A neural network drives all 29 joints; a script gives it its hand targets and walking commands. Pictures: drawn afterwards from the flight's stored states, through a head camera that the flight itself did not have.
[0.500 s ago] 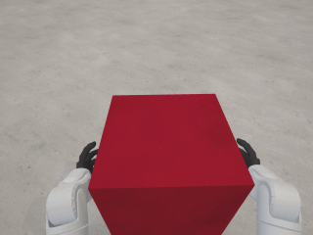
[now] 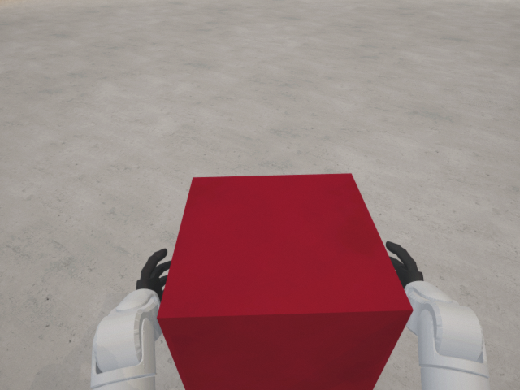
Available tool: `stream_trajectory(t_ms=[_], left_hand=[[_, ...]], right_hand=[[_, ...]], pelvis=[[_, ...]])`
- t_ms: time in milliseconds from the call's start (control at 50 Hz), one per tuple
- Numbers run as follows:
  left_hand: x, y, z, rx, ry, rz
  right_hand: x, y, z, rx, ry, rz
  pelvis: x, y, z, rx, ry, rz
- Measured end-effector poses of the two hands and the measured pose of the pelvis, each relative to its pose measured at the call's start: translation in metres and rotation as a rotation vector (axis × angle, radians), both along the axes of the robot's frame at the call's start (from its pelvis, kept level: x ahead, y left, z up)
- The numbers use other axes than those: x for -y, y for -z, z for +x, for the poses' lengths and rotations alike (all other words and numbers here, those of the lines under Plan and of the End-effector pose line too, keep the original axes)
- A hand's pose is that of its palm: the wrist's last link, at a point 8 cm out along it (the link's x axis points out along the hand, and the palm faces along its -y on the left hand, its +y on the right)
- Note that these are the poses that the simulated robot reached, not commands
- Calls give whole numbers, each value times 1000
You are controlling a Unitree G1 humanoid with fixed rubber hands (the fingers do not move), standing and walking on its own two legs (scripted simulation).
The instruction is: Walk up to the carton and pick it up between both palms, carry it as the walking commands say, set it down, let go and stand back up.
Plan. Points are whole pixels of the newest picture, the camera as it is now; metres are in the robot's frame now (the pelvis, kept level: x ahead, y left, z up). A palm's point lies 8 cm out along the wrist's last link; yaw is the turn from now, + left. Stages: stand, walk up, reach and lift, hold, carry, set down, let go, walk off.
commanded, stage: carry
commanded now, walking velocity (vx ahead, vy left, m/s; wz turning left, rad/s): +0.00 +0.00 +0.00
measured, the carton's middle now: (275, 287) +0.30 +0.00 +0.00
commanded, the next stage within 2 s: none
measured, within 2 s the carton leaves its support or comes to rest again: neither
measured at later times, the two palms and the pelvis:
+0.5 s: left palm (177, 306) +0.25 +0.15 +0.04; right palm (423, 291) +0.26 -0.23 +0.04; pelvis +0.00 -0.05 +0.00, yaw +2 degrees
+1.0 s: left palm (192, 279) +0.29 +0.13 +0.05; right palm (430, 268) +0.29 -0.24 +0.06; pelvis +0.03 -0.06 +0.00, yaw +1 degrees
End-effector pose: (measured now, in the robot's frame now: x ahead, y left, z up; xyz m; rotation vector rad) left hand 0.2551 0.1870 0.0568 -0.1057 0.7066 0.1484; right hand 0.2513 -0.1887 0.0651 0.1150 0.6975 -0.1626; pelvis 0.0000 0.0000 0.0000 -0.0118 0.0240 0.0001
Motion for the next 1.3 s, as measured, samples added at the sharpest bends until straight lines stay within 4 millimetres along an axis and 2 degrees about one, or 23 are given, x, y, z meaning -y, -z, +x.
stream_trajectory(t_ms=[220, 420, 520, 620, 700, 800, 1040, 1120, 1300], left_hand=[[8, 4, -8, -5, -30, 41], [27, 13, -8, -8, -37, 46], [39, 16, -2, -1, -26, 39], [50, 5, 5, 31, -16, 39], [56, 3, 14, 19, -8, 47], [62, 0, 19, 15, -12, 33], [52, 3, 39, 4, -21, 18], [48, -2, 41, 14, -28, 12], [39, 2, 46, -10, -25, 15]], right_hand=[[8, 13, 8, -4, -49, 18], [28, 24, 10, -6, -57, 21], [40, 22, 14, 1, -52, 6], [51, 12, 16, 32, -43, 2], [57, 15, 20, 21, -36, 9], [62, 6, 25, 17, -25, -10], [53, 5, 47, 6, -28, -18], [48, -1, 50, 16, -27, -15], [40, 7, 52, -8, -15, 0]], pelvis=[[15, 1, -5, -1, -17, 16], [37, 3, -5, -3, -26, 17], [47, 2, -1, -8, -26, 16], [55, 2, 5, -1, -25, 20], [60, 2, 11, -2, -25, 17], [63, 2, 19, -13, -19, 16], [60, 3, 35, -10, -16, 8], [56, 4, 38, -14, -15, 7], [47, 5, 44, -7, -11, 8]])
